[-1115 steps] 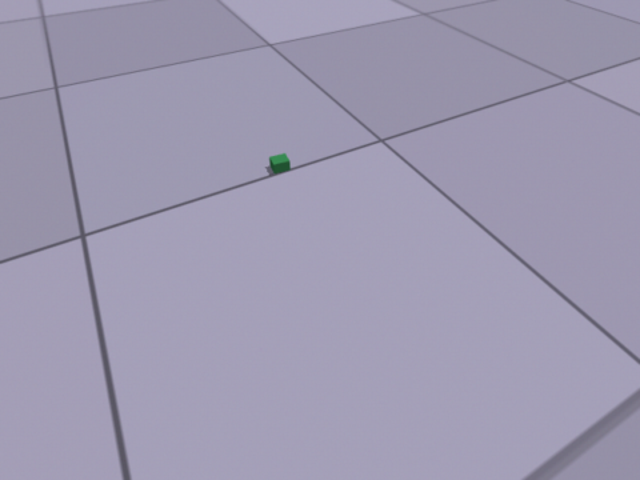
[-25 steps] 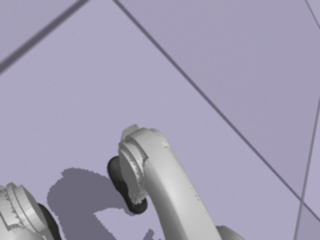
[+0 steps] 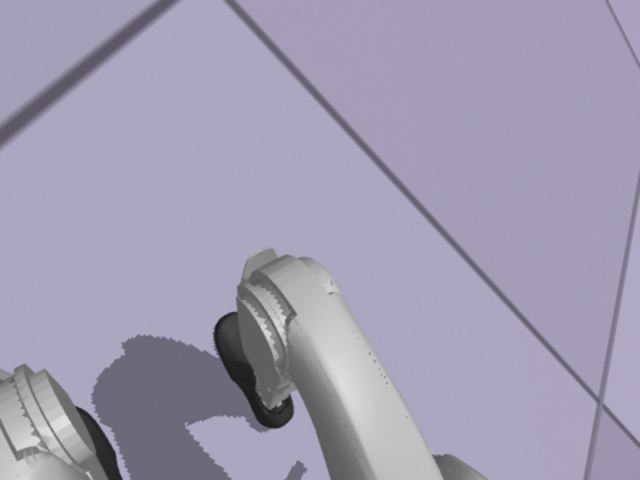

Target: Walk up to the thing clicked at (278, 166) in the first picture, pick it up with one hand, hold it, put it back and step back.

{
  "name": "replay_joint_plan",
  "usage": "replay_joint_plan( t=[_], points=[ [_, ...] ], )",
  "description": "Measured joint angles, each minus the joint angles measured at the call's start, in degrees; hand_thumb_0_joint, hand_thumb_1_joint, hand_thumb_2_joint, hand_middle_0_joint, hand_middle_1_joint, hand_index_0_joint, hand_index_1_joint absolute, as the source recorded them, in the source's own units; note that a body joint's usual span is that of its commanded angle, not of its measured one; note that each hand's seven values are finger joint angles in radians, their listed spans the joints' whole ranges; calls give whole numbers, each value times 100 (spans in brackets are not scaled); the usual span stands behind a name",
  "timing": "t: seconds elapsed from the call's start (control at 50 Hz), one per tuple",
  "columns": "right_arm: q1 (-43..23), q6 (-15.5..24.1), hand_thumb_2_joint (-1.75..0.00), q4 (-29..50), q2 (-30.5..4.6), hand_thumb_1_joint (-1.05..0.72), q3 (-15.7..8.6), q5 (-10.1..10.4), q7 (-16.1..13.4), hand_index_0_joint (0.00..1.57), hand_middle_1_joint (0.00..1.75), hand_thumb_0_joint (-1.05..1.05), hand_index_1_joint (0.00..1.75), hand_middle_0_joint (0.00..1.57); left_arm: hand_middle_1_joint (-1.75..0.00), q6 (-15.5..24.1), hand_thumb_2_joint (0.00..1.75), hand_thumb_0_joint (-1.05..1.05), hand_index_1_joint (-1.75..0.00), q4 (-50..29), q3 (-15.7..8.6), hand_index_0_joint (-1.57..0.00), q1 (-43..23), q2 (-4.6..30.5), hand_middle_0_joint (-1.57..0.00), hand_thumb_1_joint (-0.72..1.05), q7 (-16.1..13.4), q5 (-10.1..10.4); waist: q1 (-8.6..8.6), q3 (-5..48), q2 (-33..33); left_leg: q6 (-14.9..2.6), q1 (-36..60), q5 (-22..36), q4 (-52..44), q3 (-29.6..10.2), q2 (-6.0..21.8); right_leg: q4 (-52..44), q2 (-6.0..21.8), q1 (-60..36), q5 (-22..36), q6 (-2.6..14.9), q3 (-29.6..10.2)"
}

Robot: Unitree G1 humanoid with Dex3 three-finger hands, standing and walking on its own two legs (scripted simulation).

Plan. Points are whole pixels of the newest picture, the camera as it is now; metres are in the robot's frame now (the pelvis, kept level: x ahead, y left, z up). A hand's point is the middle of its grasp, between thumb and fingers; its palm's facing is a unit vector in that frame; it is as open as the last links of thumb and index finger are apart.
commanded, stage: close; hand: left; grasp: from above
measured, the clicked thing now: out of the picture +0.47 +0.33 -0.29
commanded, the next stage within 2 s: settle in 0.22 s
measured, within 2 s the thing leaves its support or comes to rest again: leaves its support in 0.64 s
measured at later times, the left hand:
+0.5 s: hand out of the picture +0.47 +0.32 -0.26, palm faces -0.33 -0.26 -0.91, open 10.1 cm
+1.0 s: hand out of the picture +0.46 +0.33 -0.18, palm faces -0.31 -0.26 -0.91, open 10.0 cm
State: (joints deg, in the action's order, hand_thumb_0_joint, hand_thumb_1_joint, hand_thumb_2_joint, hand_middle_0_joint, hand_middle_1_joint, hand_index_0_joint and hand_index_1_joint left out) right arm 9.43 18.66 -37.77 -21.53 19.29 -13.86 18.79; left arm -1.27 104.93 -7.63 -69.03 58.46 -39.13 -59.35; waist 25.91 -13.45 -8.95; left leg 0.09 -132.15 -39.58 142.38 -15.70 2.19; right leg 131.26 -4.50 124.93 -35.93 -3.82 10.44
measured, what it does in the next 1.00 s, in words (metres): stands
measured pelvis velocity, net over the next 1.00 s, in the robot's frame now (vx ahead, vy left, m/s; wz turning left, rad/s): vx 0.01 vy -0.01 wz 0.05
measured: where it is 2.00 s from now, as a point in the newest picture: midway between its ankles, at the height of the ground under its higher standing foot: (192, 438)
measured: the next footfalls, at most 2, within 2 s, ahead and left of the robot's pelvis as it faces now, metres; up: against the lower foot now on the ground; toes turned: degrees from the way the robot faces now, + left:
none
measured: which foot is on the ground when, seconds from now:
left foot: down 0.00-1.00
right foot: down 0.00-1.00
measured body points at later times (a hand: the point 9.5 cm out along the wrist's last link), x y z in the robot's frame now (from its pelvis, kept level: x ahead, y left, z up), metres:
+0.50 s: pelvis +0.00 +0.00 +0.00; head +0.29 +0.13 +0.31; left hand +0.48 +0.33 -0.21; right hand +0.01 -0.24 -0.04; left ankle +0.07 +0.13 -0.29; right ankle +0.13 -0.12 -0.29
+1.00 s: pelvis +0.01 -0.01 +0.01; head +0.25 +0.10 +0.37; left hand +0.47 +0.34 -0.13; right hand +0.05 -0.26 -0.06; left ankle +0.07 +0.13 -0.29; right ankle +0.13 -0.12 -0.29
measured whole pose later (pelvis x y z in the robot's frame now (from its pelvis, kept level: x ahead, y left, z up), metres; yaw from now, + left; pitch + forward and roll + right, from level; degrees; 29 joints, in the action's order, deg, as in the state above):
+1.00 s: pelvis +0.01 -0.01 +0.01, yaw +3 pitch +32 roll -11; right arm 11.1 15.3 -41.8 -19.4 10.1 -9.5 18.2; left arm -8.0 90.0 -7.2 -61.7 45.4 -28.7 -56.4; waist 20.1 -2.3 -1.6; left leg 0.3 -133.0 -39.3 139.0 -11.7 2.3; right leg 131.1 -3.4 127.7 -36.8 -2.8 7.3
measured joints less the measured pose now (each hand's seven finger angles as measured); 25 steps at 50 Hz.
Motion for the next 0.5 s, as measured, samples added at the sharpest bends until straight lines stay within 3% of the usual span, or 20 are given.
replay_joint_plan(
  t=[0.5],
  points=[
    [-31, -33, -90, 82, -8, -91, 66, 18, -88, 20, 30, 0, 30, 20, -39, -69, 35, 0, -39, -96, 195, -80, -35, 5, -77, 0, 74, 138, -14, -40, -26, 2, 29, 9, -33, -38, 4, -65, -7, -45, 25, -5, 35]
  ],
)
